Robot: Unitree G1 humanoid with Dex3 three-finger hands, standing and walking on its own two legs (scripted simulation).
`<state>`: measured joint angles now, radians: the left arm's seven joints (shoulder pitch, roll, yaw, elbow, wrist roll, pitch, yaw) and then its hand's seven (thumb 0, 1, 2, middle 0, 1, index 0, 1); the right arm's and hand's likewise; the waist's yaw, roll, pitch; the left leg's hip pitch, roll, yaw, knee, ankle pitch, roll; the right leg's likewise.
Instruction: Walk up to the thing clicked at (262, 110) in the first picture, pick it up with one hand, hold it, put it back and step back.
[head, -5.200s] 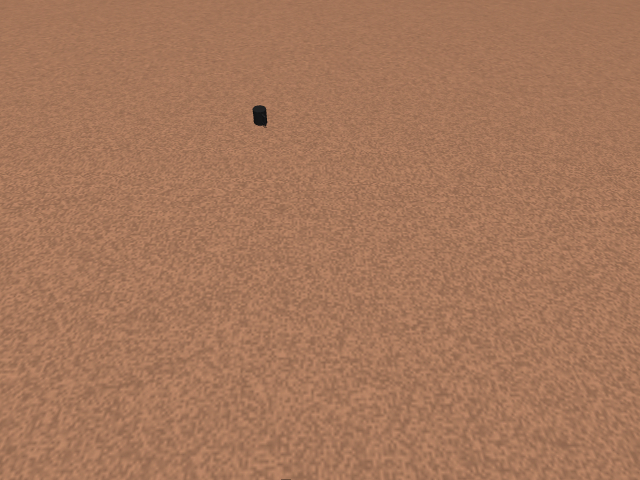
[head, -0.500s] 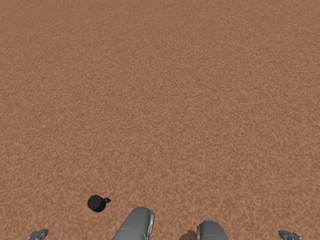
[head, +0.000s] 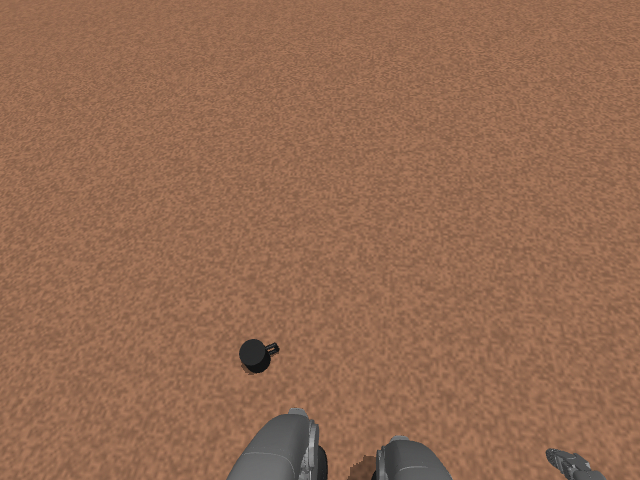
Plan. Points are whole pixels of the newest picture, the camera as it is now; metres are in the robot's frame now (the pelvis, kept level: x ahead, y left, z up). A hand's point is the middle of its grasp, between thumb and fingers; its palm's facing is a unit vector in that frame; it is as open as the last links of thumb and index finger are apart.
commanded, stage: walk up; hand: left
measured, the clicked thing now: (260, 353) +0.46 +0.25 -0.68
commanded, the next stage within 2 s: none
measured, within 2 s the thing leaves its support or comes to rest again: neither
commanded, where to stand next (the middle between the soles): +0.06 +0.06 m, yaw -4 degrees
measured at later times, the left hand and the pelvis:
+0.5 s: hand out of the picture -0.01 +0.40 -0.13, palm faces -0.07 -0.93 -0.36, open 7.4 cm; pelvis -0.07 +0.12 +0.03, yaw -3 degrees
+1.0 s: hand out of the picture +0.12 +0.31 -0.11, palm faces -0.12 -0.92 -0.37, open 7.4 cm; pelvis -0.02 +0.07 +0.02, yaw -5 degrees
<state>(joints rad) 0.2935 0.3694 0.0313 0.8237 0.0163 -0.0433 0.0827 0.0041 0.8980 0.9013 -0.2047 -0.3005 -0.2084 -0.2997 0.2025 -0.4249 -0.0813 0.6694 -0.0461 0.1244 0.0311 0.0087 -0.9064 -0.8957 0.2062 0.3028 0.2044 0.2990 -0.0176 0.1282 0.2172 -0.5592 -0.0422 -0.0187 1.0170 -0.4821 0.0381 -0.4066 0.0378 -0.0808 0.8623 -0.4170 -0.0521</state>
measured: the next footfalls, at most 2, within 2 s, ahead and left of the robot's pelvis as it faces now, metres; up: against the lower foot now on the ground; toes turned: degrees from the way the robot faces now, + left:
left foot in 0.22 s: -0.03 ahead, +0.23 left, +0.00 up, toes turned -1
right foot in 0.74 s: +0.02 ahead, -0.07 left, +0.00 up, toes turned -6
